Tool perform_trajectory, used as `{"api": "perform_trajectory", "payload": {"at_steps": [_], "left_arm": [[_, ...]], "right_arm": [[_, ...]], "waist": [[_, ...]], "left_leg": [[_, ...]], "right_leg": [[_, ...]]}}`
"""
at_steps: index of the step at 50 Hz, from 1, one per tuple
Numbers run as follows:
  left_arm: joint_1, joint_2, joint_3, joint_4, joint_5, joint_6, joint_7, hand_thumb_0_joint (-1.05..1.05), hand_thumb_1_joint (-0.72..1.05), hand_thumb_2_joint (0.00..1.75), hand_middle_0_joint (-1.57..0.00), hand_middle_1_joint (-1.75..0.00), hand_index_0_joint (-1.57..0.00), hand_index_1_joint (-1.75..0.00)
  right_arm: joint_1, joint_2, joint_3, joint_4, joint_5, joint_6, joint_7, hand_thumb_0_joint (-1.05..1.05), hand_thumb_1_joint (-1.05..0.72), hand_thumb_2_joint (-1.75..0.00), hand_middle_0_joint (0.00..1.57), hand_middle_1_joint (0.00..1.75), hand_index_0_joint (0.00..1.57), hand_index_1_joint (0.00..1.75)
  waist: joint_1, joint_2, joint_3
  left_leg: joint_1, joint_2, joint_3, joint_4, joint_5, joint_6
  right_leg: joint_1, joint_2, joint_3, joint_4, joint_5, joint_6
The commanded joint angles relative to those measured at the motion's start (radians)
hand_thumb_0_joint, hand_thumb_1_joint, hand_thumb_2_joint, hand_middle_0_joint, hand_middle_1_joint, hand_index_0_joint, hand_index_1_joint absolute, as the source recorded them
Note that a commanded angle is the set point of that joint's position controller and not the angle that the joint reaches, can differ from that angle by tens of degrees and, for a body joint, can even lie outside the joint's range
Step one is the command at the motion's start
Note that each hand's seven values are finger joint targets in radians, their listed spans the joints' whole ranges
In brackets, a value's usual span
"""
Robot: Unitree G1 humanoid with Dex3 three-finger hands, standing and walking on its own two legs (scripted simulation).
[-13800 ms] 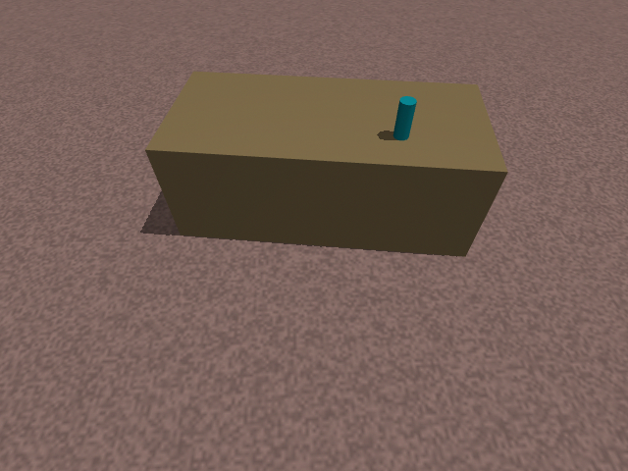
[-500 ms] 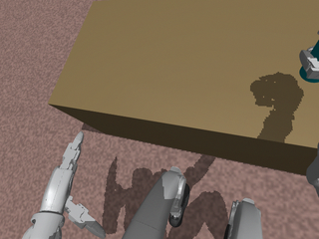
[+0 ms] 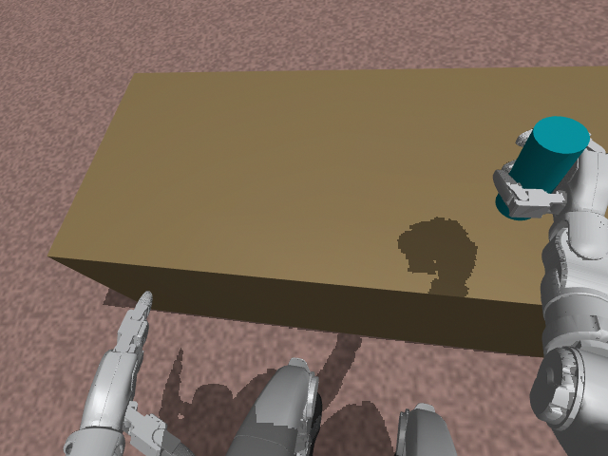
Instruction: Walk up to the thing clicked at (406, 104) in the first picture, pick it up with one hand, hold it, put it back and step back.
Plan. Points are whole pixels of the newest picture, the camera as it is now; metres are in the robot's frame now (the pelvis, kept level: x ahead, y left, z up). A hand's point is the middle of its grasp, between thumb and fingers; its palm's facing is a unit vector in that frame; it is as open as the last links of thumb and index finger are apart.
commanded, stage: lift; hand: right
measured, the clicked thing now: (535, 173) +0.49 -0.19 +0.03
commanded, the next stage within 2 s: hold in 1.08 s
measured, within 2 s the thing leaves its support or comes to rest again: neither
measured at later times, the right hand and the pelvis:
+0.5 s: hand (551, 218) +0.39 -0.17 +0.09, palm faces +0.13 +0.99 +0.01, open 7.9 cm; pelvis +0.01 +0.00 +0.04, yaw -1 degrees
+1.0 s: hand (575, 235) +0.36 -0.18 +0.11, palm faces +0.13 +0.99 +0.00, open 7.9 cm; pelvis +0.01 +0.00 +0.06, yaw -1 degrees
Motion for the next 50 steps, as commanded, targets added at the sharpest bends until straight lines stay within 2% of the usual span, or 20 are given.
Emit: {"api": "perform_trajectory", "payload": {"at_steps": [1,4,5,8,10,13,14,18,19,22,25,26,29,30,33,35,39,43,47,50], "left_arm": [[0.104,0.142,0.112,-0.115,-0.022,-0.050,0.025,0.00,-0.55,0.04,-0.05,-0.04,-0.04,-0.04],[0.075,0.195,0.181,-0.089,-0.031,-0.053,0.037,0.00,-0.56,0.05,-0.05,-0.04,-0.04,-0.05],[0.064,0.176,0.162,-0.068,-0.030,-0.052,0.037,0.00,-0.56,0.05,-0.05,-0.04,-0.04,-0.05],[0.010,0.126,0.128,-0.033,-0.037,-0.060,0.036,0.00,-0.56,0.05,-0.05,-0.04,-0.04,-0.05],[-0.011,0.124,0.124,-0.018,-0.037,-0.061,0.040,0.00,-0.56,0.05,-0.05,-0.04,-0.04,-0.05],[0.029,0.124,0.131,-0.003,-0.040,-0.057,0.042,0.00,-0.55,0.04,-0.05,-0.05,-0.05,-0.04],[0.054,0.129,0.135,0.027,-0.040,-0.052,0.045,0.00,-0.55,0.04,-0.05,-0.04,-0.05,-0.04],[-0.001,0.122,0.122,-0.001,-0.045,-0.053,0.054,0.00,-0.55,0.04,-0.05,-0.04,-0.05,-0.04],[0.025,0.115,0.122,0.077,-0.044,-0.050,0.056,0.00,-0.55,0.04,-0.05,-0.05,-0.05,-0.05],[-0.016,0.143,0.163,0.094,-0.048,-0.058,0.067,0.00,-0.55,0.04,-0.05,-0.05,-0.05,-0.05],[-0.009,0.110,0.137,0.138,-0.048,-0.058,0.067,0.00,-0.55,0.04,-0.05,-0.05,-0.05,-0.05],[-0.026,0.106,0.127,0.123,-0.048,-0.062,0.063,0.00,-0.55,0.04,-0.05,-0.05,-0.05,-0.05],[-0.054,0.101,0.107,0.058,-0.050,-0.064,0.063,0.00,-0.55,0.04,-0.05,-0.04,-0.05,-0.05],[-0.029,0.098,0.116,0.089,-0.052,-0.058,0.065,0.00,-0.55,0.03,-0.05,-0.05,-0.05,-0.04],[-0.025,0.110,0.137,0.127,-0.058,-0.056,0.073,0.00,-0.55,0.04,-0.05,-0.05,-0.05,-0.05],[-0.060,0.145,0.158,0.104,-0.060,-0.060,0.078,0.00,-0.56,0.04,-0.05,-0.05,-0.05,-0.05],[-0.038,0.093,0.121,0.185,-0.060,-0.056,0.078,0.00,-0.55,0.04,-0.05,-0.05,-0.05,-0.05],[-0.051,0.096,0.130,0.192,-0.061,-0.056,0.077,0.00,-0.55,0.03,-0.05,-0.05,-0.05,-0.05],[-0.055,0.103,0.130,0.159,-0.064,-0.058,0.080,0.00,-0.55,0.04,-0.05,-0.05,-0.05,-0.05],[-0.054,0.091,0.115,0.189,-0.066,-0.048,0.079,0.00,-0.56,0.04,-0.05,-0.05,-0.04,-0.05]], "right_arm": [[-0.257,-0.121,0.027,-0.280,0.038,-0.052,0.011,0.00,-0.43,-1.36,1.41,1.50,1.44,1.50],[-0.287,-0.128,0.028,-0.405,0.057,-0.051,-0.002,0.00,-0.46,-1.35,1.41,1.49,1.43,1.49],[-0.280,-0.123,0.031,-0.440,0.059,-0.054,-0.006,0.00,-0.48,-1.33,1.41,1.47,1.42,1.47],[-0.151,0.044,0.134,-0.368,0.065,-0.035,0.003,0.00,-0.46,-1.32,1.38,1.45,1.40,1.45],[-0.169,-0.023,0.104,-0.461,0.058,-0.037,0.001,0.00,-0.45,-1.31,1.37,1.44,1.39,1.44],[-0.084,0.009,0.133,-0.520,0.062,-0.024,0.008,0.00,-0.39,-1.30,1.35,1.43,1.37,1.43],[-0.039,-0.004,0.112,-0.504,0.069,-0.016,0.007,0.00,-0.36,-1.28,1.33,1.42,1.36,1.42],[-0.062,0.005,0.119,-0.653,0.091,-0.008,-0.010,0.00,-0.38,-1.30,1.36,1.44,1.38,1.44],[-0.060,0.043,0.152,-0.655,0.101,-0.008,-0.014,0.00,-0.39,-1.31,1.35,1.44,1.38,1.44],[0.039,0.030,0.130,-0.607,0.095,-0.001,-0.029,0.00,-0.43,-1.32,1.38,1.47,1.41,1.47],[0.075,0.067,0.168,-0.618,0.088,-0.004,-0.028,0.00,-0.43,-1.32,1.38,1.47,1.41,1.47],[0.108,0.101,0.189,-0.627,0.091,-0.002,-0.023,0.00,-0.40,-1.32,1.38,1.47,1.40,1.47],[0.149,0.059,0.155,-0.676,0.094,0.002,-0.019,0.00,-0.38,-1.31,1.37,1.46,1.40,1.46],[0.111,0.096,0.203,-0.745,0.100,0.002,-0.013,0.00,-0.36,-1.30,1.35,1.44,1.38,1.44],[0.123,0.108,0.214,-0.767,0.113,0.013,-0.019,0.00,-0.35,-1.30,1.34,1.44,1.37,1.44],[0.131,0.063,0.175,-0.788,0.115,0.015,-0.028,0.00,-0.37,-1.31,1.36,1.46,1.39,1.46],[0.180,0.105,0.209,-0.733,0.110,0.020,-0.035,0.00,-0.42,-1.33,1.39,1.48,1.42,1.48],[0.209,0.106,0.216,-0.767,0.110,0.021,-0.027,0.00,-0.41,-1.34,1.39,1.48,1.42,1.48],[0.207,0.102,0.224,-0.840,0.115,0.026,-0.024,0.00,-0.41,-1.32,1.38,1.46,1.40,1.46],[0.243,0.105,0.220,-0.836,0.122,0.033,-0.026,0.00,-0.43,-1.33,1.39,1.47,1.41,1.47]], "waist": [[-0.039,-0.162,-0.490],[-0.040,-0.137,-0.464],[-0.056,-0.147,-0.438],[-0.066,-0.049,-0.304],[-0.101,-0.073,-0.338],[-0.117,-0.102,-0.396],[-0.119,-0.097,-0.401],[-0.127,-0.060,-0.426],[-0.133,-0.058,-0.338],[-0.136,-0.002,-0.260],[-0.142,-0.014,-0.178],[-0.149,0.005,-0.194],[-0.174,-0.003,-0.322],[-0.159,-0.025,-0.311],[-0.163,-0.037,-0.289],[-0.172,-0.033,-0.288],[-0.172,-0.019,-0.154],[-0.178,-0.025,-0.181],[-0.175,-0.032,-0.265],[-0.193,-0.026,-0.250]], "left_leg": [[0.531,-0.036,0.000,-0.136,0.324,0.027],[0.507,-0.034,0.002,-0.167,0.298,0.026],[0.507,-0.031,-0.003,-0.173,0.283,0.029],[0.510,-0.020,-0.020,-0.221,0.223,0.022],[0.530,-0.017,-0.023,-0.225,0.198,0.021],[0.579,-0.020,-0.012,-0.233,0.240,0.020],[0.595,-0.019,-0.011,-0.235,0.273,0.020],[0.681,-0.012,-0.018,-0.279,0.275,0.013],[0.648,-0.012,-0.020,-0.294,0.224,0.012],[0.635,-0.003,-0.038,-0.335,0.171,0.005],[0.607,-0.006,-0.031,-0.343,0.126,0.010],[0.617,-0.008,-0.022,-0.339,0.132,0.011],[0.709,-0.008,-0.014,-0.334,0.214,0.008],[0.699,-0.011,-0.009,-0.335,0.218,0.010],[0.698,-0.009,-0.008,-0.347,0.228,0.011],[0.700,-0.010,-0.002,-0.354,0.213,0.012],[0.661,-0.009,-0.002,-0.374,0.173,0.011],[0.691,-0.005,-0.006,-0.389,0.178,0.010],[0.745,-0.007,0.004,-0.380,0.268,0.011],[0.767,-0.003,0.005,-0.383,0.305,0.012]], "right_leg": [[0.265,0.043,-0.016,-0.240,0.452,-0.013],[0.323,0.041,-0.011,-0.273,0.438,-0.015],[0.321,0.042,-0.015,-0.280,0.432,-0.014],[0.264,0.045,-0.022,-0.305,0.328,-0.028],[0.291,0.042,-0.024,-0.329,0.315,-0.024],[0.373,0.048,-0.029,-0.353,0.364,-0.016],[0.389,0.050,-0.032,-0.353,0.400,-0.014],[0.416,0.057,-0.038,-0.377,0.376,-0.020],[0.382,0.055,-0.040,-0.388,0.324,-0.023],[0.360,0.055,-0.041,-0.401,0.269,-0.034],[0.358,0.049,-0.038,-0.428,0.232,-0.032],[0.364,0.049,-0.033,-0.437,0.241,-0.031],[0.434,0.051,-0.035,-0.442,0.328,-0.025],[0.447,0.051,-0.033,-0.452,0.328,-0.022],[0.477,0.052,-0.035,-0.465,0.340,-0.019],[0.489,0.048,-0.024,-0.484,0.337,-0.017],[0.455,0.045,-0.027,-0.504,0.295,-0.021],[0.477,0.048,-0.034,-0.510,0.293,-0.022],[0.548,0.047,-0.028,-0.514,0.404,-0.014],[0.552,0.049,-0.029,-0.517,0.453,-0.010]]}}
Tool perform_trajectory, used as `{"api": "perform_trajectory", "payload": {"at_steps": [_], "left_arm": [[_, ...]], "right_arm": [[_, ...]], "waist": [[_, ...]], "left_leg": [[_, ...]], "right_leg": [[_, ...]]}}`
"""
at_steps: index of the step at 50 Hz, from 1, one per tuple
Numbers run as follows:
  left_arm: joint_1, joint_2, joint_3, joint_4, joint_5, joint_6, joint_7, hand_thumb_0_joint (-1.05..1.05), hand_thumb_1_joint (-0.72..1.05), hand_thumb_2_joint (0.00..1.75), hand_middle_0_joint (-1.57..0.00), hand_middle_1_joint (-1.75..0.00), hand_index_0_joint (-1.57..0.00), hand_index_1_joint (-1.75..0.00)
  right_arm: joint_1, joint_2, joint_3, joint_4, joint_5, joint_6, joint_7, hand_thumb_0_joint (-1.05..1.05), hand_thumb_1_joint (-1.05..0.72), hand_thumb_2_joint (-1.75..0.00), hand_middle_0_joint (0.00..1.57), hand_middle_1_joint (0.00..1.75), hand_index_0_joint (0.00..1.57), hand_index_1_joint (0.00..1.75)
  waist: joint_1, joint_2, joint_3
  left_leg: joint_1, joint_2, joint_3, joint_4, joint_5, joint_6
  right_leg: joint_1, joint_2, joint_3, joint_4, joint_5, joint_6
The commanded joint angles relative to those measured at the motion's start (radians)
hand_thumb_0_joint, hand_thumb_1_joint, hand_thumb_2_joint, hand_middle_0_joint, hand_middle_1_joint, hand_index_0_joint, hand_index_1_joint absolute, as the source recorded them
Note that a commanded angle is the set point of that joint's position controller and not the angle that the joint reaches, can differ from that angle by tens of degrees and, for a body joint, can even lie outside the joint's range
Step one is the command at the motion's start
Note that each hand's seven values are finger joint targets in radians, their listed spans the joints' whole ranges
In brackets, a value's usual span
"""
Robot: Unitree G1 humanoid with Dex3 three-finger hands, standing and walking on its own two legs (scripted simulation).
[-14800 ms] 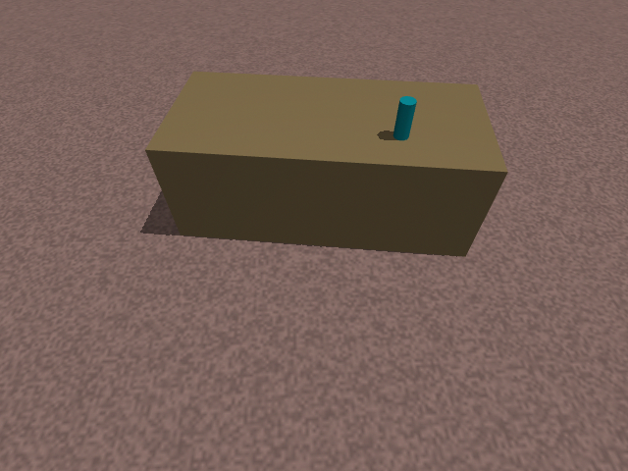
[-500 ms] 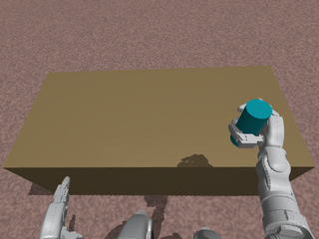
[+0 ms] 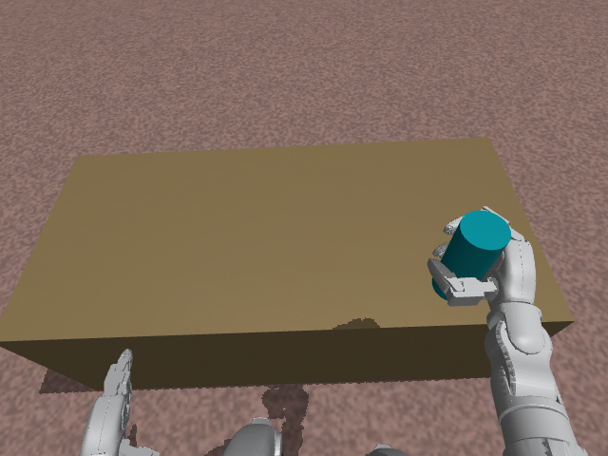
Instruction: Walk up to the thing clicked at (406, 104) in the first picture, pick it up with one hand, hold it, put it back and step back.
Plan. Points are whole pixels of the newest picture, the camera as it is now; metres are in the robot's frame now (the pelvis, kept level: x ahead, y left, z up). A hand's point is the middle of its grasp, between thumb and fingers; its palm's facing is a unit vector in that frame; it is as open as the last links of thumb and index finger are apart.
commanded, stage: lift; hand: right
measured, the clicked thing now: (466, 260) +0.35 -0.18 +0.05
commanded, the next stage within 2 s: hold in 0.08 s
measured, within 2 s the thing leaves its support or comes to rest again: neither
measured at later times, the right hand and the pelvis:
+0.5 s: hand (467, 257) +0.35 -0.17 +0.07, palm faces +0.12 +0.99 +0.00, open 7.9 cm; pelvis +0.02 +0.00 +0.01, yaw +0 degrees
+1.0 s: hand (458, 267) +0.34 -0.16 +0.07, palm faces +0.08 +1.00 +0.01, open 7.9 cm; pelvis +0.01 +0.00 +0.02, yaw +0 degrees
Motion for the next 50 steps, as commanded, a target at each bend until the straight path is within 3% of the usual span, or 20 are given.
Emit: {"api": "perform_trajectory", "payload": {"at_steps": [1,4,6,10,12,13,15,16,20,22,24,29,31,34,40,41,43,47,48,50], "left_arm": [[-0.026,0.146,0.074,-0.186,-0.011,-0.053,0.016,0.00,-0.55,0.04,-0.05,-0.05,-0.05,-0.05],[0.001,0.138,0.083,-0.092,-0.012,-0.044,0.017,0.00,-0.55,0.04,-0.05,-0.05,-0.05,-0.05],[-0.041,0.172,0.115,-0.133,-0.014,-0.053,0.020,0.00,-0.55,0.04,-0.05,-0.05,-0.05,-0.05],[-0.029,0.124,0.061,-0.136,-0.017,-0.047,0.012,0.00,-0.54,0.03,-0.05,-0.05,-0.05,-0.05],[-0.023,0.153,0.099,-0.109,-0.015,-0.044,0.015,0.00,-0.54,0.04,-0.05,-0.05,-0.05,-0.05],[-0.020,0.133,0.073,-0.099,-0.015,-0.042,0.011,0.00,-0.54,0.04,-0.05,-0.05,-0.05,-0.05],[-0.042,0.153,0.097,-0.109,-0.017,-0.044,0.014,0.00,-0.54,0.04,-0.05,-0.05,-0.05,-0.05],[-0.040,0.172,0.117,-0.095,-0.019,-0.044,0.019,0.00,-0.55,0.04,-0.05,-0.05,-0.05,-0.05],[-0.052,0.163,0.097,-0.111,-0.020,-0.042,0.019,0.00,-0.55,0.04,-0.05,-0.05,-0.05,-0.05],[-0.056,0.143,0.083,-0.085,-0.020,-0.039,0.017,0.00,-0.55,0.05,-0.05,-0.05,-0.05,-0.05],[-0.071,0.127,0.063,-0.075,-0.023,-0.037,0.019,0.00,-0.55,0.04,-0.05,-0.05,-0.05,-0.05],[-0.070,0.172,0.099,-0.080,-0.024,-0.031,0.019,0.00,-0.54,0.04,-0.05,-0.05,-0.05,-0.05],[-0.038,0.129,0.068,-0.044,-0.023,-0.025,0.011,0.00,-0.54,0.04,-0.05,-0.05,-0.05,-0.05],[-0.079,0.177,0.100,-0.090,-0.023,-0.035,0.018,0.00,-0.54,0.04,-0.05,-0.05,-0.05,-0.05],[-0.096,0.137,0.070,-0.055,-0.026,-0.046,0.024,0.00,-0.54,0.04,-0.05,-0.05,-0.05,-0.05],[-0.099,0.161,0.099,-0.041,-0.025,-0.046,0.026,0.00,-0.54,0.04,-0.05,-0.05,-0.05,-0.05],[-0.083,0.133,0.066,-0.031,-0.025,-0.045,0.024,0.00,-0.54,0.04,-0.05,-0.05,-0.05,-0.04],[-0.104,0.144,0.071,-0.061,-0.023,-0.047,0.021,0.00,-0.53,0.03,-0.04,-0.05,-0.05,-0.04],[-0.093,0.125,0.057,-0.042,-0.021,-0.045,0.020,0.00,-0.53,0.03,-0.04,-0.05,-0.05,-0.04],[-0.088,0.156,0.083,-0.050,-0.021,-0.047,0.023,0.00,-0.53,0.03,-0.04,-0.05,-0.05,-0.04]], "right_arm": [[-0.286,-0.130,-0.035,-0.248,0.015,-0.071,0.004,0.00,-0.45,-1.33,1.40,1.47,1.42,1.47],[-0.275,-0.098,-0.008,-0.224,0.017,-0.067,0.000,0.00,-0.47,-1.34,1.40,1.48,1.42,1.48],[-0.252,-0.121,-0.031,-0.214,0.015,-0.067,0.000,0.00,-0.45,-1.34,1.40,1.48,1.43,1.48],[-0.214,-0.103,-0.012,-0.229,0.015,-0.063,0.004,0.00,-0.45,-1.33,1.39,1.47,1.41,1.47],[-0.231,-0.126,-0.027,-0.286,0.019,-0.066,0.007,0.00,-0.44,-1.34,1.40,1.48,1.42,1.48],[-0.232,-0.129,-0.023,-0.298,0.020,-0.064,0.009,0.00,-0.43,-1.34,1.39,1.48,1.42,1.48],[-0.239,-0.106,0.001,-0.349,0.027,-0.066,0.013,0.00,-0.42,-1.35,1.39,1.49,1.42,1.49],[-0.227,-0.121,-0.024,-0.309,0.028,-0.062,0.008,0.00,-0.43,-1.35,1.40,1.49,1.43,1.49],[-0.173,-0.132,-0.032,-0.322,0.028,-0.063,0.000,0.00,-0.43,-1.36,1.41,1.50,1.44,1.50],[-0.187,-0.085,0.013,-0.345,0.033,-0.063,0.008,0.00,-0.43,-1.36,1.41,1.50,1.44,1.50],[-0.181,-0.088,0.010,-0.315,0.033,-0.058,0.008,0.00,-0.41,-1.36,1.40,1.50,1.43,1.50],[-0.133,-0.123,-0.017,-0.309,0.029,-0.040,0.015,0.00,-0.40,-1.36,1.40,1.50,1.43,1.50],[-0.144,-0.088,0.021,-0.361,0.030,-0.043,0.019,0.00,-0.43,-1.35,1.40,1.49,1.43,1.49],[-0.154,-0.141,-0.041,-0.355,0.042,-0.039,0.014,0.00,-0.43,-1.35,1.41,1.49,1.43,1.49],[-0.162,-0.085,0.015,-0.324,0.043,-0.044,0.023,0.00,-0.43,-1.35,1.40,1.49,1.43,1.49],[-0.172,-0.082,0.025,-0.345,0.041,-0.043,0.024,0.00,-0.41,-1.36,1.40,1.49,1.43,1.49],[-0.160,-0.078,0.033,-0.325,0.033,-0.039,0.028,0.00,-0.40,-1.34,1.39,1.48,1.42,1.48],[-0.150,-0.107,-0.013,-0.303,0.035,-0.043,0.019,0.00,-0.42,-1.34,1.40,1.49,1.43,1.49],[-0.156,-0.084,0.012,-0.327,0.037,-0.049,0.019,0.00,-0.41,-1.36,1.40,1.50,1.43,1.50],[-0.150,-0.137,-0.046,-0.317,0.039,-0.054,0.006,0.00,-0.41,-1.35,1.40,1.49,1.43,1.49]], "waist": [[0.000,-0.024,-0.326],[0.008,-0.029,-0.214],[0.004,-0.019,-0.228],[-0.005,-0.019,-0.224],[-0.006,-0.038,-0.282],[-0.019,-0.050,-0.269],[-0.012,-0.054,-0.289],[0.000,-0.026,-0.281],[-0.021,-0.018,-0.310],[-0.016,-0.022,-0.283],[-0.018,-0.014,-0.244],[-0.014,-0.031,-0.243],[-0.017,-0.052,-0.238],[-0.008,-0.003,-0.265],[-0.003,0.014,-0.200],[-0.005,-0.007,-0.217],[-0.011,-0.007,-0.204],[-0.022,-0.010,-0.247],[-0.023,-0.019,-0.229],[-0.031,-0.012,-0.223]], "left_leg": [[0.320,-0.024,0.021,-0.106,0.242,0.022],[0.267,-0.024,0.021,-0.118,0.177,0.023],[0.279,-0.024,0.025,-0.123,0.167,0.022],[0.305,-0.025,0.025,-0.137,0.183,0.020],[0.326,-0.021,0.020,-0.129,0.227,0.022],[0.330,-0.020,0.019,-0.130,0.234,0.022],[0.336,-0.019,0.017,-0.129,0.240,0.026],[0.326,-0.024,0.023,-0.127,0.250,0.024],[0.378,-0.019,0.024,-0.126,0.307,0.024],[0.366,-0.022,0.025,-0.126,0.309,0.028],[0.356,-0.020,0.022,-0.138,0.287,0.025],[0.359,-0.023,0.026,-0.151,0.273,0.024],[0.361,-0.023,0.027,-0.148,0.275,0.028],[0.386,-0.021,0.029,-0.160,0.288,0.022],[0.359,-0.017,0.017,-0.189,0.223,0.016],[0.355,-0.016,0.015,-0.183,0.226,0.019],[0.352,-0.017,0.017,-0.184,0.216,0.019],[0.377,-0.019,0.022,-0.179,0.240,0.021],[0.377,-0.017,0.021,-0.183,0.233,0.019],[0.390,-0.017,0.022,-0.196,0.208,0.016]], "right_leg": [[0.087,0.022,-0.003,-0.175,0.336,-0.003],[0.055,0.020,-0.002,-0.197,0.270,-0.005],[0.063,0.017,0.004,-0.207,0.264,-0.004],[0.073,0.021,-0.004,-0.213,0.276,-0.004],[0.104,0.023,-0.007,-0.206,0.318,-0.003],[0.101,0.024,-0.010,-0.208,0.326,-0.002],[0.119,0.022,-0.007,-0.210,0.335,0.000],[0.122,0.019,-0.002,-0.209,0.353,-0.001],[0.141,0.022,-0.002,-0.207,0.415,0.004],[0.131,0.018,0.002,-0.216,0.429,0.007],[0.129,0.019,-0.003,-0.219,0.401,0.003],[0.146,0.017,-0.003,-0.241,0.397,0.005],[0.155,0.017,-0.002,-0.245,0.409,0.010],[0.159,0.018,-0.001,-0.248,0.391,0.002],[0.139,0.022,-0.011,-0.251,0.295,-0.012],[0.148,0.023,-0.011,-0.255,0.301,-0.009],[0.142,0.021,-0.009,-0.259,0.297,-0.008],[0.151,0.021,-0.006,-0.263,0.331,-0.003],[0.148,0.022,-0.010,-0.260,0.318,-0.004],[0.137,0.025,-0.012,-0.267,0.288,-0.006]]}}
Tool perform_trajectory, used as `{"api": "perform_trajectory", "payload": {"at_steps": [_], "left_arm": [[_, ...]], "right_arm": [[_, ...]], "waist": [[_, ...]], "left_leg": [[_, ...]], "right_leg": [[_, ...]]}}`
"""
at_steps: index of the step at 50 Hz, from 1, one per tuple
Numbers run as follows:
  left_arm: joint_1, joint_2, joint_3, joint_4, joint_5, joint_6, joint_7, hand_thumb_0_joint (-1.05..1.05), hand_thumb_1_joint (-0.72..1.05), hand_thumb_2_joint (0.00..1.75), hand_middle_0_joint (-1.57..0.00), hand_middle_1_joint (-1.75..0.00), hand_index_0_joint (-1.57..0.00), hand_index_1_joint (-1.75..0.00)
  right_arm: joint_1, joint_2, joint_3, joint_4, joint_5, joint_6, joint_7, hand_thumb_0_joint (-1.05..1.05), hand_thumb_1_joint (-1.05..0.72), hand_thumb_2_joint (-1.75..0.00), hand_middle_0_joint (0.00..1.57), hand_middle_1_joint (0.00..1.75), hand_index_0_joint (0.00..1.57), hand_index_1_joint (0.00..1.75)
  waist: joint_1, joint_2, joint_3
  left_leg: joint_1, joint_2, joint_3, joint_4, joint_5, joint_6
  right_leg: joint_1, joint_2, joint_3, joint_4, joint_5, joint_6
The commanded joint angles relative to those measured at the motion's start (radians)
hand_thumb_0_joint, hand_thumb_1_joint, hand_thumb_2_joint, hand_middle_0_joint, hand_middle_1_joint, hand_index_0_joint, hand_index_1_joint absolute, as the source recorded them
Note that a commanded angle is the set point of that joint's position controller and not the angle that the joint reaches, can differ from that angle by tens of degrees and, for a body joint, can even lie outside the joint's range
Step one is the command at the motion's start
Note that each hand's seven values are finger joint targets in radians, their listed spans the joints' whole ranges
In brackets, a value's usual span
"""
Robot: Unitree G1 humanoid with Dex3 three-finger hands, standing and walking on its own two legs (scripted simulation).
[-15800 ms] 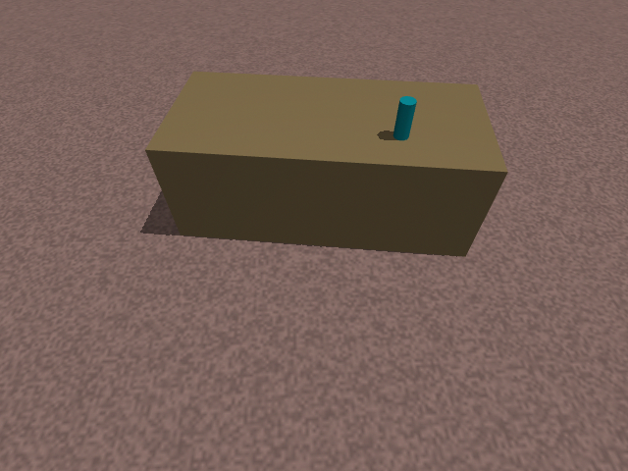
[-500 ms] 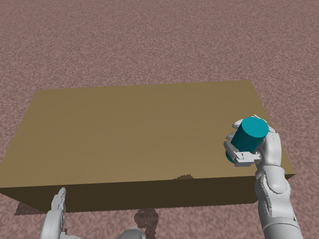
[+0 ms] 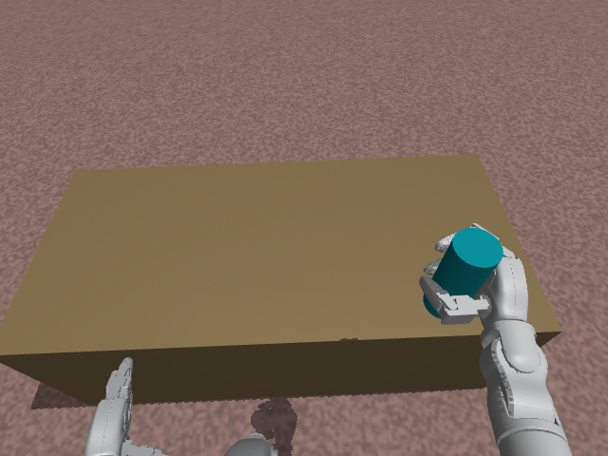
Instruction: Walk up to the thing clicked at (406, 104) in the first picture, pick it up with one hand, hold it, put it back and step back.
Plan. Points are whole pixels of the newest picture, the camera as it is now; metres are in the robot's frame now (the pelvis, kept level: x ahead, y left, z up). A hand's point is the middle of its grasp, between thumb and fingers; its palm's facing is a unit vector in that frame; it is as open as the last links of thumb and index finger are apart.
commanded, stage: hold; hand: right
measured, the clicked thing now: (458, 277) +0.33 -0.17 +0.06
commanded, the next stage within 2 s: crouch in 1.78 s
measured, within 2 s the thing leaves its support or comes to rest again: neither
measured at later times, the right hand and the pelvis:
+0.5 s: hand (462, 281) +0.32 -0.17 +0.05, palm faces +0.12 +0.99 +0.00, open 7.9 cm; pelvis +0.00 +0.00 +0.00, yaw +0 degrees
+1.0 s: hand (455, 279) +0.33 -0.17 +0.05, palm faces +0.10 +1.00 +0.00, open 7.9 cm; pelvis +0.00 +0.00 +0.00, yaw +0 degrees
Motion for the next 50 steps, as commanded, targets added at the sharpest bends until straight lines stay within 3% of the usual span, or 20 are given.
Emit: {"api": "perform_trajectory", "payload": {"at_steps": [1,2,5,7,12,13,18,20,21,26,27,30,32,35,37,38,41,45,46,50], "left_arm": [[-0.008,0.153,0.081,-0.170,-0.003,-0.053,0.013,0.00,-0.53,0.03,-0.04,-0.05,-0.05,-0.04],[0.000,0.139,0.073,-0.146,-0.003,-0.051,0.011,0.00,-0.53,0.03,-0.04,-0.05,-0.05,-0.04],[-0.035,0.156,0.098,-0.150,-0.001,-0.057,0.014,0.00,-0.53,0.04,-0.04,-0.05,-0.05,-0.04],[-0.041,0.112,0.054,-0.158,-0.001,-0.062,0.007,0.00,-0.54,0.04,-0.05,-0.05,-0.05,-0.04],[-0.099,0.142,0.058,-0.205,-0.002,-0.076,0.012,0.00,-0.54,0.04,-0.05,-0.05,-0.05,-0.04],[-0.074,0.151,0.079,-0.154,-0.001,-0.072,0.016,0.00,-0.54,0.03,-0.04,-0.05,-0.05,-0.04],[0.017,0.139,0.061,-0.124,0.000,-0.067,0.014,0.00,-0.54,0.04,-0.05,-0.05,-0.05,-0.04],[0.005,0.128,0.057,-0.149,0.000,-0.068,0.012,0.00,-0.54,0.04,-0.05,-0.05,-0.05,-0.04],[0.012,0.092,0.025,-0.118,0.001,-0.065,0.008,0.00,-0.54,0.04,-0.05,-0.05,-0.05,-0.04],[-0.059,0.137,0.061,-0.144,0.002,-0.076,0.012,0.00,-0.54,0.04,-0.05,-0.05,-0.05,-0.05],[-0.064,0.119,0.042,-0.136,0.001,-0.077,0.009,0.00,-0.54,0.04,-0.05,-0.05,-0.05,-0.05],[-0.067,0.152,0.074,-0.156,-0.003,-0.074,0.014,0.00,-0.54,0.03,-0.04,-0.05,-0.05,-0.04],[-0.033,0.179,0.093,-0.147,-0.002,-0.071,0.012,0.00,-0.53,0.03,-0.04,-0.05,-0.05,-0.04],[-0.026,0.141,0.069,-0.164,-0.005,-0.064,0.009,0.00,-0.54,0.04,-0.04,-0.05,-0.05,-0.04],[-0.036,0.108,0.028,-0.197,-0.002,-0.065,0.001,0.00,-0.54,0.04,-0.04,-0.05,-0.05,-0.04],[-0.016,0.094,0.024,-0.134,-0.002,-0.059,0.001,0.00,-0.54,0.04,-0.04,-0.05,-0.05,-0.04],[-0.033,0.111,0.034,-0.140,0.002,-0.064,0.002,0.00,-0.55,0.05,-0.05,-0.05,-0.05,-0.05],[-0.005,0.144,0.061,-0.158,0.002,-0.062,0.006,0.00,-0.55,0.05,-0.05,-0.05,-0.05,-0.05],[-0.001,0.130,0.043,-0.165,0.000,-0.061,0.003,0.00,-0.55,0.05,-0.05,-0.05,-0.05,-0.05],[-0.018,0.138,0.066,-0.149,-0.006,-0.052,0.003,0.00,-0.54,0.03,-0.05,-0.05,-0.05,-0.04]], "right_arm": [[-0.259,-0.179,-0.102,-0.271,0.006,-0.092,-0.017,0.00,-0.40,-1.36,1.41,1.50,1.44,1.50],[-0.246,-0.158,-0.086,-0.231,0.003,-0.093,-0.019,0.00,-0.42,-1.36,1.41,1.50,1.44,1.50],[-0.243,-0.135,-0.063,-0.243,0.001,-0.107,-0.024,0.00,-0.41,-1.36,1.40,1.49,1.43,1.49],[-0.239,-0.089,-0.010,-0.258,-0.001,-0.111,-0.017,0.00,-0.39,-1.36,1.39,1.50,1.43,1.50],[-0.214,-0.109,-0.030,-0.204,-0.003,-0.113,-0.009,0.00,-0.37,-1.36,1.39,1.49,1.42,1.49],[-0.279,-0.112,-0.027,-0.231,-0.002,-0.120,-0.010,0.00,-0.38,-1.35,1.39,1.49,1.42,1.49],[-0.256,-0.160,-0.078,-0.211,0.001,-0.125,-0.019,0.00,-0.41,-1.36,1.40,1.50,1.43,1.50],[-0.286,-0.150,-0.060,-0.228,-0.002,-0.128,-0.021,0.00,-0.41,-1.37,1.41,1.51,1.44,1.51],[-0.278,-0.128,-0.044,-0.237,-0.002,-0.128,-0.018,0.00,-0.41,-1.37,1.40,1.51,1.44,1.51],[-0.270,-0.073,0.019,-0.190,-0.004,-0.106,-0.006,0.00,-0.41,-1.37,1.40,1.50,1.43,1.50],[-0.269,-0.071,0.015,-0.193,-0.003,-0.101,-0.005,0.00,-0.40,-1.37,1.40,1.50,1.43,1.50],[-0.280,-0.126,-0.051,-0.175,-0.001,-0.100,-0.016,0.00,-0.41,-1.34,1.39,1.48,1.42,1.48],[-0.232,-0.140,-0.069,-0.163,0.001,-0.101,-0.021,0.00,-0.40,-1.33,1.39,1.48,1.42,1.48],[-0.273,-0.155,-0.088,-0.191,0.003,-0.124,-0.024,0.00,-0.41,-1.35,1.40,1.49,1.43,1.49],[-0.288,-0.114,-0.034,-0.227,-0.001,-0.133,-0.017,0.00,-0.39,-1.34,1.39,1.48,1.42,1.48],[-0.262,-0.122,-0.046,-0.174,-0.001,-0.133,-0.017,0.00,-0.38,-1.35,1.39,1.49,1.42,1.49],[-0.273,-0.090,0.004,-0.205,-0.006,-0.133,-0.007,0.00,-0.36,-1.36,1.38,1.50,1.42,1.50],[-0.272,-0.124,-0.031,-0.231,-0.007,-0.120,-0.008,0.00,-0.38,-1.37,1.39,1.50,1.43,1.50],[-0.264,-0.103,-0.015,-0.221,-0.005,-0.113,-0.011,0.00,-0.39,-1.36,1.39,1.50,1.43,1.50],[-0.288,-0.142,-0.074,-0.166,0.001,-0.111,-0.017,0.00,-0.43,-1.36,1.40,1.49,1.43,1.49]], "waist": [[-0.018,-0.022,-0.272],[-0.010,-0.009,-0.216],[-0.004,-0.014,-0.228],[0.000,-0.007,-0.232],[0.000,0.021,-0.241],[0.012,-0.002,-0.235],[-0.003,-0.039,-0.235],[0.005,-0.044,-0.250],[-0.002,-0.043,-0.229],[0.016,-0.006,-0.201],[0.004,-0.006,-0.188],[0.005,0.017,-0.235],[-0.002,0.032,-0.245],[-0.012,0.001,-0.285],[-0.008,-0.007,-0.312],[-0.015,-0.031,-0.265],[-0.005,-0.061,-0.267],[0.009,-0.061,-0.295],[0.013,-0.044,-0.255],[0.011,0.027,-0.203]], "left_leg": [[0.276,-0.016,0.016,-0.108,0.186,0.014],[0.252,-0.018,0.018,-0.110,0.163,0.012],[0.245,-0.019,0.015,-0.104,0.160,0.014],[0.242,-0.019,0.014,-0.104,0.147,0.016],[0.246,-0.019,0.018,-0.104,0.144,0.012],[0.229,-0.022,0.022,-0.098,0.137,0.014],[0.238,-0.024,0.027,-0.091,0.174,0.018],[0.244,-0.021,0.022,-0.088,0.197,0.019],[0.234,-0.020,0.021,-0.090,0.186,0.020],[0.209,-0.021,0.025,-0.097,0.139,0.018],[0.207,-0.019,0.024,-0.103,0.116,0.016],[0.238,-0.020,0.024,-0.106,0.139,0.012],[0.253,-0.023,0.031,-0.089,0.190,0.014],[0.286,-0.020,0.027,-0.072,0.261,0.021],[0.292,-0.018,0.017,-0.070,0.273,0.024],[0.270,-0.017,0.017,-0.067,0.263,0.027],[0.244,-0.019,0.017,-0.065,0.251,0.029],[0.257,-0.023,0.023,-0.067,0.279,0.026],[0.245,-0.026,0.026,-0.077,0.255,0.023],[0.229,-0.019,0.021,-0.097,0.181,0.016]], "right_leg": [[0.014,0.026,-0.013,-0.153,0.243,-0.011],[-0.006,0.025,-0.013,-0.157,0.218,-0.013],[-0.002,0.022,-0.011,-0.151,0.215,-0.012],[-0.004,0.021,-0.009,-0.152,0.200,-0.014],[-0.015,0.017,-0.001,-0.152,0.204,-0.015],[-0.006,0.014,0.003,-0.159,0.197,-0.012],[0.012,0.018,0.003,-0.163,0.258,-0.002],[0.023,0.020,-0.001,-0.154,0.278,-0.002],[0.007,0.019,-0.001,-0.154,0.263,-0.004],[-0.009,0.014,0.004,-0.162,0.204,-0.008],[-0.029,0.016,0.003,-0.164,0.173,-0.011],[-0.012,0.016,0.003,-0.161,0.194,-0.013],[-0.002,0.013,0.009,-0.159,0.264,-0.007],[0.019,0.017,0.004,-0.143,0.347,0.001],[0.023,0.021,-0.002,-0.140,0.343,0.000],[0.003,0.021,-0.003,-0.138,0.344,0.002],[0.020,0.016,-0.002,-0.139,0.354,0.006],[0.047,0.013,0.002,-0.136,0.401,0.009],[0.037,0.011,0.003,-0.150,0.370,0.006],[-0.017,0.014,0.002,-0.155,0.238,-0.012]]}}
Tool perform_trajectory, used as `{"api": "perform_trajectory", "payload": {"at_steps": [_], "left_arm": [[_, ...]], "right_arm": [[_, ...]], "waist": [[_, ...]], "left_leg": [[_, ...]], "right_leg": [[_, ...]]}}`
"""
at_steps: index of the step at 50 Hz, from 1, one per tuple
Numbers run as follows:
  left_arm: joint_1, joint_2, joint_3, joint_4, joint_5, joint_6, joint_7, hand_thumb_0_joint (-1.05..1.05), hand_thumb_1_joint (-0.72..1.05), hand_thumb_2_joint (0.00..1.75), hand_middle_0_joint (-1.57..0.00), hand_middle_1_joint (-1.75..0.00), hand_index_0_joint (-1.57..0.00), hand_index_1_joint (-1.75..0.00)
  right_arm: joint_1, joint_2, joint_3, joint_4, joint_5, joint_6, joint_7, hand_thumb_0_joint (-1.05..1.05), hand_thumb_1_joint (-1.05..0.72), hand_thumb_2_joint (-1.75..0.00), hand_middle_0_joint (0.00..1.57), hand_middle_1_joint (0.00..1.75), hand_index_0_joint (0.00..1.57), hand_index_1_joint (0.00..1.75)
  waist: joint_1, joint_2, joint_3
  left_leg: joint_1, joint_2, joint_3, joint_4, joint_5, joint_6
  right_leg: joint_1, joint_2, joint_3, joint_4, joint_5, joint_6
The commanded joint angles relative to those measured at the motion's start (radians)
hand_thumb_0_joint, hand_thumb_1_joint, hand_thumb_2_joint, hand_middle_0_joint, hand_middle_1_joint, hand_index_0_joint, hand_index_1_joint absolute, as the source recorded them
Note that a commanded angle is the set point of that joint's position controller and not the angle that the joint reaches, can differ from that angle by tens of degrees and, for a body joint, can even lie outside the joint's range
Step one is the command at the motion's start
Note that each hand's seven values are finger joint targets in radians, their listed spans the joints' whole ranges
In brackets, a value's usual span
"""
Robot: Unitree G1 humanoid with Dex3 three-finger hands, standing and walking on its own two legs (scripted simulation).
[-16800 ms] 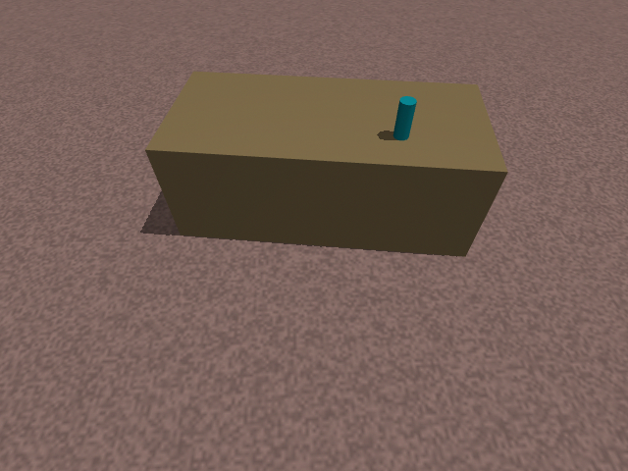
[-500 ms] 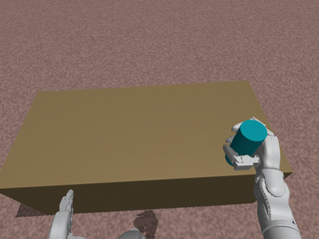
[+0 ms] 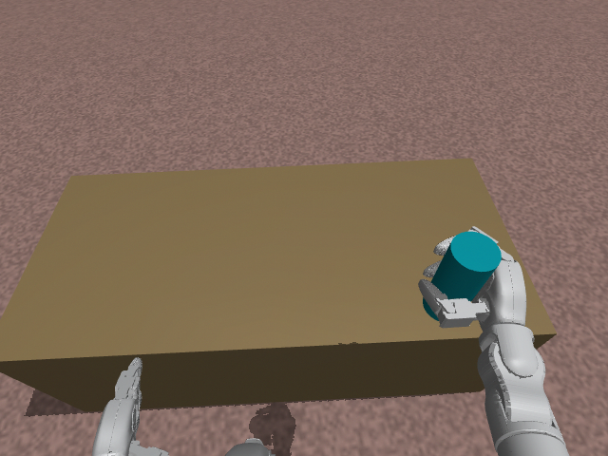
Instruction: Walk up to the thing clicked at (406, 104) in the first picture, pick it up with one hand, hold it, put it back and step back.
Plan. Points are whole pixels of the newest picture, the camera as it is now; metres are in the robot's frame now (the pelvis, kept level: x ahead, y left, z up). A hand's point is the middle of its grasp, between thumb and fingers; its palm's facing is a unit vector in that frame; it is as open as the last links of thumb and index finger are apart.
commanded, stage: hold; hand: right
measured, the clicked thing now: (457, 280) +0.33 -0.17 +0.06
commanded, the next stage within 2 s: crouch in 0.78 s
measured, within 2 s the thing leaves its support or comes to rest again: neither
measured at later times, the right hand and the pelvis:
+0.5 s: hand (451, 287) +0.32 -0.17 +0.05, palm faces +0.12 +0.99 +0.00, open 7.9 cm; pelvis -0.01 +0.00 +0.00, yaw +0 degrees
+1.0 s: hand (440, 282) +0.33 -0.15 +0.04, palm faces +0.09 +1.00 +0.01, open 7.8 cm; pelvis -0.01 +0.01 +0.00, yaw +0 degrees
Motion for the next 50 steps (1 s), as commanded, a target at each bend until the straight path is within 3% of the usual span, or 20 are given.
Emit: {"api": "perform_trajectory", "payload": {"at_steps": [1,3,8,11,12,13,14,18,22,24,27,30,33,36,38,40,42,45,48,50], "left_arm": [[-0.018,0.150,0.088,-0.149,-0.008,-0.045,0.014,0.00,-0.54,0.04,-0.05,-0.05,-0.05,-0.04],[-0.018,0.165,0.111,-0.132,-0.007,-0.050,0.018,0.00,-0.54,0.03,-0.04,-0.05,-0.05,-0.04],[-0.043,0.109,0.037,-0.181,-0.007,-0.062,0.014,0.00,-0.54,0.04,-0.04,-0.05,-0.05,-0.04],[-0.036,0.149,0.064,-0.190,-0.005,-0.060,0.019,0.00,-0.54,0.03,-0.04,-0.05,-0.05,-0.04],[-0.034,0.162,0.076,-0.194,-0.004,-0.054,0.018,0.00,-0.54,0.04,-0.04,-0.05,-0.05,-0.04],[0.001,0.138,0.064,-0.153,-0.004,-0.047,0.015,0.00,-0.54,0.04,-0.04,-0.05,-0.05,-0.04],[-0.009,0.170,0.097,-0.168,-0.008,-0.045,0.016,0.00,-0.53,0.03,-0.04,-0.05,-0.05,-0.04],[-0.036,0.129,0.074,-0.129,-0.006,-0.045,0.009,0.00,-0.53,0.03,-0.04,-0.05,-0.05,-0.04],[-0.101,0.125,0.055,-0.215,-0.001,-0.064,0.014,0.00,-0.54,0.04,-0.04,-0.05,-0.05,-0.04],[-0.076,0.119,0.044,-0.176,-0.002,-0.066,0.020,0.00,-0.54,0.03,-0.04,-0.05,-0.05,-0.04],[-0.021,0.139,0.055,-0.200,-0.001,-0.075,0.029,0.00,-0.54,0.03,-0.04,-0.05,-0.05,-0.04],[0.066,0.149,0.065,-0.157,0.000,-0.059,0.027,0.00,-0.53,0.03,-0.04,-0.05,-0.05,-0.04],[0.013,0.158,0.084,-0.156,-0.002,-0.060,0.020,0.00,-0.53,0.03,-0.04,-0.05,-0.05,-0.04],[-0.041,0.147,0.085,-0.156,0.000,-0.063,0.017,0.00,-0.53,0.04,-0.04,-0.05,-0.05,-0.04],[-0.064,0.084,0.021,-0.150,0.000,-0.062,0.008,0.00,-0.54,0.04,-0.04,-0.05,-0.05,-0.04],[-0.107,0.108,0.032,-0.194,-0.003,-0.067,0.016,0.00,-0.54,0.04,-0.04,-0.05,-0.05,-0.04],[-0.088,0.136,0.050,-0.183,-0.001,-0.069,0.023,0.00,-0.54,0.03,-0.04,-0.05,-0.05,-0.04],[-0.041,0.153,0.061,-0.193,-0.007,-0.066,0.030,0.00,-0.53,0.03,-0.04,-0.05,-0.05,-0.03],[0.028,0.209,0.128,-0.179,-0.005,-0.060,0.035,0.00,-0.53,0.03,-0.04,-0.05,-0.06,-0.03],[0.040,0.136,0.069,-0.138,-0.001,-0.061,0.020,0.00,-0.53,0.03,-0.04,-0.05,-0.06,-0.03]], "right_arm": [[-0.310,-0.138,-0.074,-0.206,0.012,-0.073,-0.004,0.00,-0.43,-1.35,1.40,1.49,1.43,1.49],[-0.327,-0.126,-0.057,-0.188,0.010,-0.076,0.002,0.00,-0.42,-1.35,1.39,1.48,1.42,1.48],[-0.329,-0.083,0.012,-0.215,0.003,-0.084,0.023,0.00,-0.37,-1.32,1.36,1.46,1.40,1.46],[-0.303,-0.128,-0.048,-0.201,0.005,-0.076,0.008,0.00,-0.35,-1.34,1.38,1.48,1.41,1.48],[-0.279,-0.190,-0.115,-0.202,0.006,-0.075,-0.006,0.00,-0.38,-1.34,1.39,1.48,1.42,1.48],[-0.300,-0.140,-0.060,-0.238,0.005,-0.077,-0.005,0.00,-0.37,-1.34,1.38,1.49,1.42,1.49],[-0.257,-0.146,-0.078,-0.201,0.007,-0.070,-0.014,0.00,-0.40,-1.36,1.40,1.50,1.43,1.50],[-0.268,-0.132,-0.076,-0.173,0.006,-0.080,-0.020,0.00,-0.39,-1.36,1.39,1.50,1.43,1.50],[-0.321,-0.062,0.011,-0.192,0.004,-0.093,0.003,0.00,-0.35,-1.35,1.38,1.49,1.41,1.49],[-0.346,-0.071,0.017,-0.195,0.005,-0.100,0.013,0.00,-0.34,-1.33,1.35,1.46,1.39,1.46],[-0.366,-0.111,-0.016,-0.222,0.004,-0.102,0.015,0.00,-0.35,-1.32,1.36,1.45,1.39,1.45],[-0.259,-0.155,-0.072,-0.168,0.002,-0.083,0.000,0.00,-0.40,-1.32,1.38,1.46,1.41,1.46],[-0.325,-0.184,-0.110,-0.230,0.009,-0.090,-0.014,0.00,-0.43,-1.34,1.39,1.48,1.42,1.48],[-0.299,-0.129,-0.067,-0.202,0.006,-0.092,-0.018,0.00,-0.42,-1.35,1.40,1.49,1.43,1.49],[-0.293,-0.097,-0.028,-0.209,0.003,-0.093,-0.012,0.00,-0.40,-1.35,1.39,1.48,1.42,1.48],[-0.297,-0.066,0.013,-0.177,0.004,-0.085,0.004,0.00,-0.36,-1.33,1.36,1.47,1.40,1.47],[-0.341,-0.082,0.006,-0.194,0.008,-0.084,0.010,0.00,-0.36,-1.32,1.35,1.45,1.38,1.45],[-0.318,-0.152,-0.069,-0.166,0.008,-0.074,0.010,0.00,-0.39,-1.27,1.34,1.40,1.36,1.40],[-0.326,-0.175,-0.109,-0.126,0.014,-0.073,0.002,0.00,-0.48,-1.32,1.39,1.45,1.41,1.45],[-0.357,-0.123,-0.078,-0.112,0.017,-0.086,0.000,0.00,-0.46,-1.34,1.40,1.47,1.43,1.47]], "waist": [[0.023,0.031,-0.184],[0.035,0.027,-0.188],[0.007,-0.005,-0.300],[-0.007,-0.026,-0.294],[-0.028,-0.030,-0.307],[-0.020,-0.038,-0.287],[-0.013,-0.011,-0.242],[-0.008,-0.009,-0.150],[0.033,0.033,-0.220],[0.028,0.023,-0.216],[0.027,-0.007,-0.306],[0.009,-0.023,-0.272],[-0.007,-0.041,-0.240],[0.001,-0.012,-0.198],[-0.018,-0.020,-0.210],[0.009,0.041,-0.227],[0.020,0.026,-0.256],[0.009,0.034,-0.273],[0.039,0.052,-0.261],[0.030,0.006,-0.162]], "left_leg": [[0.207,-0.023,0.019,-0.094,0.167,0.019],[0.194,-0.019,0.011,-0.095,0.148,0.018],[0.254,-0.017,0.012,-0.064,0.252,0.028],[0.257,-0.023,0.019,-0.064,0.251,0.029],[0.287,-0.018,0.016,-0.073,0.253,0.024],[0.281,-0.017,0.013,-0.078,0.243,0.028],[0.258,-0.021,0.017,-0.087,0.206,0.025],[0.207,-0.025,0.019,-0.098,0.116,0.023],[0.206,-0.025,0.012,-0.090,0.142,0.020],[0.194,-0.024,0.014,-0.088,0.131,0.020],[0.222,-0.025,0.015,-0.077,0.185,0.022],[0.241,-0.022,0.016,-0.076,0.242,0.021],[0.228,-0.020,0.013,-0.083,0.183,0.024],[0.210,-0.024,0.016,-0.084,0.149,0.025],[0.231,-0.017,0.008,-0.084,0.164,0.027],[0.226,-0.024,0.014,-0.083,0.168,0.023],[0.243,-0.023,0.012,-0.091,0.159,0.020],[0.263,-0.020,0.011,-0.094,0.199,0.016],[0.249,-0.022,0.013,-0.095,0.223,0.012],[0.184,-0.020,0.013,-0.090,0.168,0.017]], "right_leg": [[-0.024,0.012,-0.001,-0.158,0.220,-0.011],[-0.014,0.013,-0.006,-0.151,0.194,-0.014],[0.019,0.018,-0.007,-0.129,0.318,-0.001],[0.021,0.015,-0.003,-0.143,0.337,0.005],[0.014,0.021,-0.007,-0.142,0.327,0.004],[0.013,0.021,-0.011,-0.147,0.309,0.003],[-0.003,0.019,-0.008,-0.159,0.272,-0.001],[-0.049,0.011,0.000,-0.175,0.178,-0.004],[-0.022,0.010,-0.005,-0.148,0.196,-0.013],[-0.017,0.011,-0.004,-0.151,0.184,-0.012],[0.033,0.014,-0.004,-0.142,0.245,-0.005],[0.035,0.023,-0.014,-0.140,0.312,-0.002],[-0.003,0.021,-0.010,-0.153,0.250,-0.002],[-0.025,0.014,-0.002,-0.156,0.216,-0.003],[-0.043,0.017,-0.010,-0.147,0.224,-0.005],[-0.027,0.009,-0.003,-0.146,0.230,-0.009],[-0.008,0.011,-0.003,-0.152,0.212,-0.010],[0.006,0.017,-0.010,-0.150,0.250,-0.011],[0.023,0.019,-0.011,-0.148,0.263,-0.013],[-0.032,0.020,-0.013,-0.150,0.218,-0.012]]}}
